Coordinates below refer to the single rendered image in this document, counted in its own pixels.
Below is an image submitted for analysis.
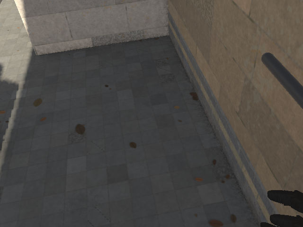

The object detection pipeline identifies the robot right hand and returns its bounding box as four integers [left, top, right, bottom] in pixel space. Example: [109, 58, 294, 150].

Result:
[260, 190, 303, 227]

